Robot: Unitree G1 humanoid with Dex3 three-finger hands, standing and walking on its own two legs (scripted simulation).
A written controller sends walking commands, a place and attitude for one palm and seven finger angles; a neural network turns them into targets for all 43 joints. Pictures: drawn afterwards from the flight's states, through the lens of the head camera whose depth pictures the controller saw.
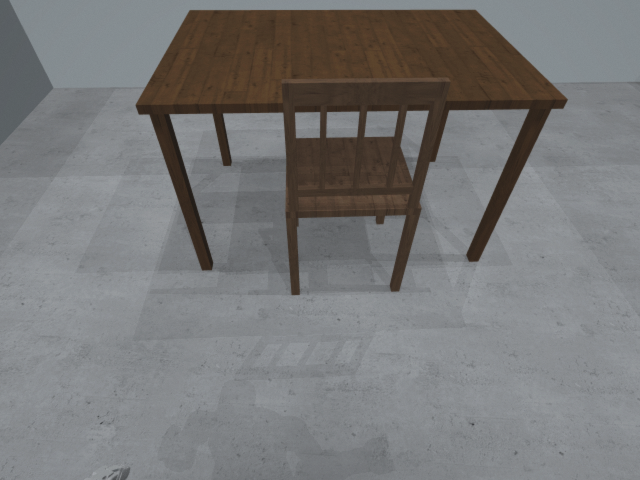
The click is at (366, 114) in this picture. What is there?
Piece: chair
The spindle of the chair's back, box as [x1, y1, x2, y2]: [353, 105, 367, 188]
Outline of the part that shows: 367,105 360,105 353,178 354,188 358,188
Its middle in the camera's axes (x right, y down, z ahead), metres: +0.10 -0.24 +1.04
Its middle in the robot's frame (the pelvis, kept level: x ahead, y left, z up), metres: +0.94 -0.05 -0.11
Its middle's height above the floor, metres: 0.66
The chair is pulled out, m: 0.00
